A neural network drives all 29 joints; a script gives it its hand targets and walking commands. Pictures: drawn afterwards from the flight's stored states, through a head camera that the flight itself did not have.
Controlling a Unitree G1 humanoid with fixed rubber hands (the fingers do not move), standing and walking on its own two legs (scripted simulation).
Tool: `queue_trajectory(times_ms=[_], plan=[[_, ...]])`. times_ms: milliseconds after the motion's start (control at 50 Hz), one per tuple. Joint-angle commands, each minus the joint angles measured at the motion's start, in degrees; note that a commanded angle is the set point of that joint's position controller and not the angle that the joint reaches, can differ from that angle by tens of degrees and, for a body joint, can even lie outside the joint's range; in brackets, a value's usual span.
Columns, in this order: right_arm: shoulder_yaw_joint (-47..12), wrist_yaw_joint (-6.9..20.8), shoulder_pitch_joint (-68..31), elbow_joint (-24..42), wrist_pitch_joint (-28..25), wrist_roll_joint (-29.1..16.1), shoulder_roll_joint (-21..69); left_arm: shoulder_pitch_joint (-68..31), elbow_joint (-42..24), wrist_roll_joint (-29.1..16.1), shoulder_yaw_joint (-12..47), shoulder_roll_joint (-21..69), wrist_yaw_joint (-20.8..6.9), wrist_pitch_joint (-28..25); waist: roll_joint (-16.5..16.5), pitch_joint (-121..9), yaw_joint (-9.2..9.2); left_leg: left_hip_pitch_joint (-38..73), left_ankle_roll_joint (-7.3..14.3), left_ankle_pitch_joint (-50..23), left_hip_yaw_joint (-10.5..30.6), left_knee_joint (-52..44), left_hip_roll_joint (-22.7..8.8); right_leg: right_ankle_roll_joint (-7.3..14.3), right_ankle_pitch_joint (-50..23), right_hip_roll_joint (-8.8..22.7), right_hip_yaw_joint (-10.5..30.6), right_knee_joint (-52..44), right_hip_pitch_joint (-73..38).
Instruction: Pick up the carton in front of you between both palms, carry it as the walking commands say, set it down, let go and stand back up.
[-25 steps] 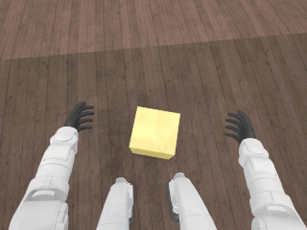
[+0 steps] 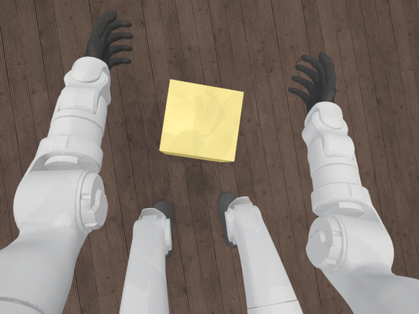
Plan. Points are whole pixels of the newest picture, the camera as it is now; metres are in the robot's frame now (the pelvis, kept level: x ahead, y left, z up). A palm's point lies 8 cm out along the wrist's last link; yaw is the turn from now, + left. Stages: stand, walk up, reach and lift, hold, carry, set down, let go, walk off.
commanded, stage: reach and lift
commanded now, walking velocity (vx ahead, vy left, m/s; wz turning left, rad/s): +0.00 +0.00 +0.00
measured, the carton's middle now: (199, 127) +0.46 -0.05 -0.50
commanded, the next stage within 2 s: none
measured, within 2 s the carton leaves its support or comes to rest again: leaves its support in 1.56 s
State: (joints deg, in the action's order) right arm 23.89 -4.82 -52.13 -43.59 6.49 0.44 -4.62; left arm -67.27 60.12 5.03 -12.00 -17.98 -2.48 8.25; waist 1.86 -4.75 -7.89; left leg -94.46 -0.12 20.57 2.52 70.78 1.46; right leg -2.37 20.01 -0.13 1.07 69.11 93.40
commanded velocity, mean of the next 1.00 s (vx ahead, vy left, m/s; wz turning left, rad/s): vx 0.00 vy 0.00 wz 0.00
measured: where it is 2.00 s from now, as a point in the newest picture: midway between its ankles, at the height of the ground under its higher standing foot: (198, 234)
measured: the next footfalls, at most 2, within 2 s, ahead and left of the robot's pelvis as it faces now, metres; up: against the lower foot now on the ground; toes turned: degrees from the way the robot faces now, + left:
none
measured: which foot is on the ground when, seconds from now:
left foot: down 0.00-1.00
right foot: down 0.00-1.00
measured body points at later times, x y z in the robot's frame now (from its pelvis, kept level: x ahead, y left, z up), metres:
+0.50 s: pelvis -0.03 +0.00 -0.19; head +0.31 +0.01 +0.10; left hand +0.52 +0.14 -0.36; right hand +0.43 -0.24 -0.35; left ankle +0.08 +0.12 -0.59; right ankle +0.08 -0.14 -0.59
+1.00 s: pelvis -0.04 +0.00 -0.25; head +0.33 +0.00 +0.01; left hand +0.53 +0.12 -0.45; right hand +0.45 -0.23 -0.43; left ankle +0.08 +0.11 -0.59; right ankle +0.08 -0.14 -0.59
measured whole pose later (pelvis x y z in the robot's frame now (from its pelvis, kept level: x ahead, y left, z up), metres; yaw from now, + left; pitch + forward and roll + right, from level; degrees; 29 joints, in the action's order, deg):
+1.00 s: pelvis -0.04 +0.00 -0.25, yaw -3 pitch +39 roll -3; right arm 8.3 -9.1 -71.8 -61.9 -1.5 -17.4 -13.5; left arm -80.0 66.1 -11.7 4.8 -24.4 4.5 1.0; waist -2.0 15.8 -5.7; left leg -132.5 -1.3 32.6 3.5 125.8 1.2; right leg -3.2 30.2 -2.4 0.2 122.8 132.0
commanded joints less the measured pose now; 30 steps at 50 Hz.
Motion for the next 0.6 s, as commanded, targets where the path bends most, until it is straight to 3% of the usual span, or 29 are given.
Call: queue_trajectory(times_ms=[0, 100, 220, 360, 480, 580], plan=[[1.2, 1.0, -6.4, 3.4, -3.3, 0.5, -5.3, -9.1, -4.8, 0.7, -0.6, -2.5, 1.2, -2.5, 6.0, -50.3, -0.77, 31.6, -0.9, -17.4, -0.2, 0.2, 2.5, -2.4, -17.2, -3.6, -5.9, 0.0, -12.6], [1.3, 1.5, -4.1, -0.3, -5.9, -0.4, -6.0, -5.5, -5.6, -0.5, 0.6, -1.0, 3.1, -4.4, 6.0, -50.9, -0.28, 22.6, -1.3, -20.9, 0.3, 9.5, 2.4, -3.0, -19.4, -3.7, -5.6, 8.6, -3.0], [-2.4, 0.4, -5.3, 0.9, -7.3, -5.3, -9.7, -7.7, -11.4, -5.5, 5.7, -3.5, 5.1, -5.5, 7.3, -58.6, -0.1, 19.5, -1.6, -22.9, -0.3, 21.3, 2.2, -3.2, -20.7, -3.5, -5.9, 19.1, 1.9], [-6.9, -1.8, -11.8, 5.2, -5.7, -11.3, -14.0, -14.9, -15.8, -11.3, 10.1, -7.8, 6.6, -4.2, 8.4, -65.5, -0.36, 17.0, -1.4, -13.2, -1.8, 29.6, 1.5, -2.9, -14.2, -2.8, -7.1, 28.8, 1.8], [-8.5, -2.9, -20.3, -0.8, -4.4, -12.5, -14.0, -21.6, -8.0, -13.0, 10.9, -9.9, 6.7, -3.3, 6.3, -53.3, -0.3, 5.5, -1.0, 2.4, -2.2, 33.1, 0.3, -2.6, -1.9, -1.2, -6.7, 33.3, 6.4], [-9.3, -3.4, -26.4, -8.3, -5.6, -12.0, -14.4, -25.5, 0.6, -14.6, 12.1, -11.2, 6.4, -4.8, 4.1, -45.2, -0.38, -2.2, -0.8, 6.1, -1.6, 37.0, -0.6, -2.3, 0.9, -0.2, -5.7, 37.4, 7.9]])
